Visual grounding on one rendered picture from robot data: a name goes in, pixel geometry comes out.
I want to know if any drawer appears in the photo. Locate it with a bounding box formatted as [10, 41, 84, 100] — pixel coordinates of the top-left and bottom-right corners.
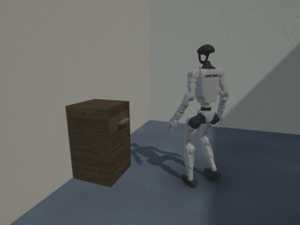
[108, 110, 129, 133]

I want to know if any left robot forearm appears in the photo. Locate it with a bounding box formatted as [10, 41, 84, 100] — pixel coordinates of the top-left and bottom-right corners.
[173, 93, 190, 120]

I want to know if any handle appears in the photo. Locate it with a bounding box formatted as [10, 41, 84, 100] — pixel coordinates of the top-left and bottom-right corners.
[116, 118, 129, 125]

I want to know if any robot right hand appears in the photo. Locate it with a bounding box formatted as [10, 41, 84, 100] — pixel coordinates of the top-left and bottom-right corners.
[217, 112, 224, 128]

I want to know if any left robot upper arm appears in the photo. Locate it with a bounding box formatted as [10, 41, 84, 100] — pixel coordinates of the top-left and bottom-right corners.
[187, 69, 200, 101]

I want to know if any robot left thigh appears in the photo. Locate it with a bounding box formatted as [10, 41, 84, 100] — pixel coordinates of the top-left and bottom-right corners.
[183, 114, 203, 155]

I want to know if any humanoid robot head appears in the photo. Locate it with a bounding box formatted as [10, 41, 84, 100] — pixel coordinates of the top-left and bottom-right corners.
[197, 44, 216, 69]

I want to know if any right robot upper arm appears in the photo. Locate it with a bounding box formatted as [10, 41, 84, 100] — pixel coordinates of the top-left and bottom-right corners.
[217, 68, 229, 98]

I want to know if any cabinet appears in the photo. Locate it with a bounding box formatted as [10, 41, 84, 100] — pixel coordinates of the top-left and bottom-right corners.
[66, 98, 131, 188]

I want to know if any robot left hand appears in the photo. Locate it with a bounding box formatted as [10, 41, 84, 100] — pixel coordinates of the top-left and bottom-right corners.
[167, 117, 179, 135]

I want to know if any right robot forearm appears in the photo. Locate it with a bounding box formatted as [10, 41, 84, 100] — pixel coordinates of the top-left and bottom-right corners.
[217, 95, 229, 114]

